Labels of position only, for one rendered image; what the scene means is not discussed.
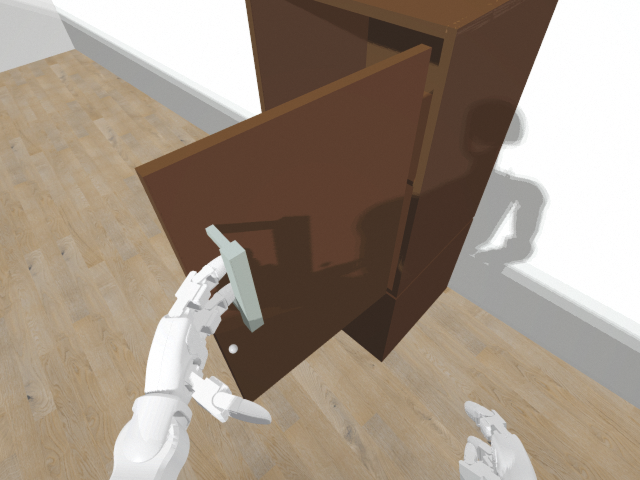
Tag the robot left hand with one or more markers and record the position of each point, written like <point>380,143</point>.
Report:
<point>180,338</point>

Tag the robot right hand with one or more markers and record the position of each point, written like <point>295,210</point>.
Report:
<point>505,459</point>

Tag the handle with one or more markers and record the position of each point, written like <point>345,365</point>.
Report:
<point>239,273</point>

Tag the cupboard door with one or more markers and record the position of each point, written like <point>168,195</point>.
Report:
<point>313,191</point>

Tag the left robot forearm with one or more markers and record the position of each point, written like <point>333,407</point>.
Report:
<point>154,444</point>

